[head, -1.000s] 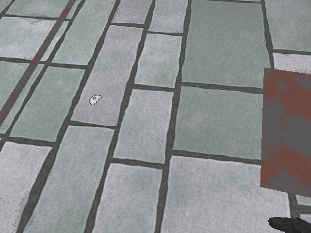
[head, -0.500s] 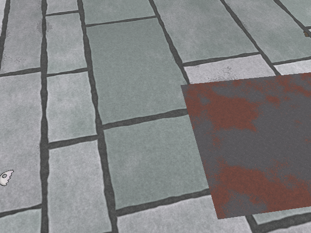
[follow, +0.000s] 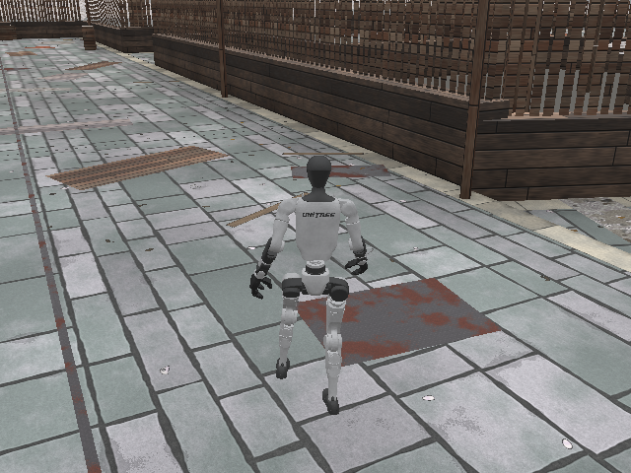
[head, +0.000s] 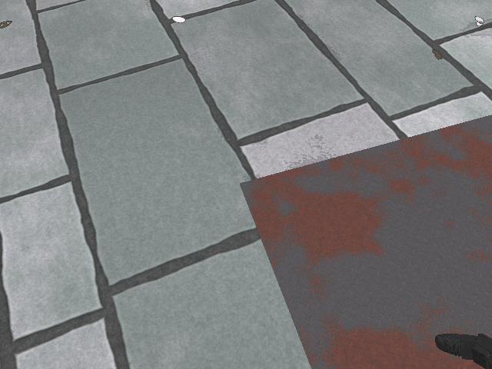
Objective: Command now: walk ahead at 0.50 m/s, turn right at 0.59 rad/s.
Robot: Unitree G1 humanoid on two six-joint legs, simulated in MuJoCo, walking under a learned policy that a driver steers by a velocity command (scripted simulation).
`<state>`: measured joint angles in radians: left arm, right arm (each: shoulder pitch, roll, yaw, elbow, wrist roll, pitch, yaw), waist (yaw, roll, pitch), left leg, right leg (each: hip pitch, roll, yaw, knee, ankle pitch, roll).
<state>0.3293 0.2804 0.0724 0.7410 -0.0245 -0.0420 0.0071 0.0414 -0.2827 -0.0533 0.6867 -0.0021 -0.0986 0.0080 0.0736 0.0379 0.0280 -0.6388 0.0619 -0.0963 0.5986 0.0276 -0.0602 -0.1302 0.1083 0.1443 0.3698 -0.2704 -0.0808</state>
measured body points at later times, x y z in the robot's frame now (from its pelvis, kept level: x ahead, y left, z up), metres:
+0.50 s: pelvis +0.26 +0.02 +0.00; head +0.30 +0.01 +0.45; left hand +0.54 +0.19 -0.08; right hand +0.20 -0.27 -0.12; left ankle +0.21 +0.15 -0.74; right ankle +0.37 -0.18 -0.69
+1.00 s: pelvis +0.51 -0.12 +0.00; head +0.53 -0.16 +0.45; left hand +0.73 +0.08 -0.10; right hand +0.57 -0.46 -0.08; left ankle +0.77 -0.09 -0.70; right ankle +0.42 -0.17 -0.74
